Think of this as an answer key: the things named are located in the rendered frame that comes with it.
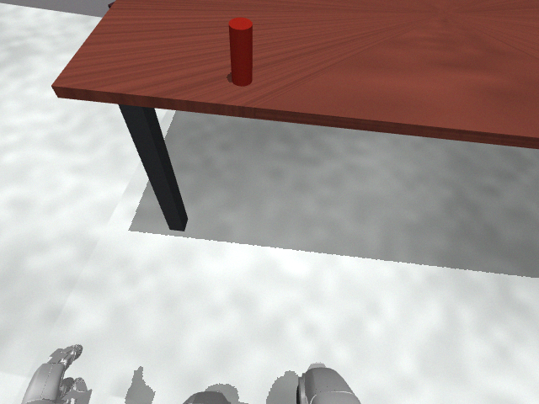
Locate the left robot hand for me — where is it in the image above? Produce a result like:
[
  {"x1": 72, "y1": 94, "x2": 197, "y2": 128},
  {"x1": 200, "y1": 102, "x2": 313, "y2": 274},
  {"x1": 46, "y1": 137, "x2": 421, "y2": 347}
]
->
[{"x1": 21, "y1": 344, "x2": 92, "y2": 404}]

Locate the table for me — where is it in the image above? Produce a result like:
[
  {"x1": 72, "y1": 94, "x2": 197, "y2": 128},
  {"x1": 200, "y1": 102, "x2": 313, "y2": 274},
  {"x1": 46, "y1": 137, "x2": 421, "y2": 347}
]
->
[{"x1": 51, "y1": 0, "x2": 539, "y2": 231}]

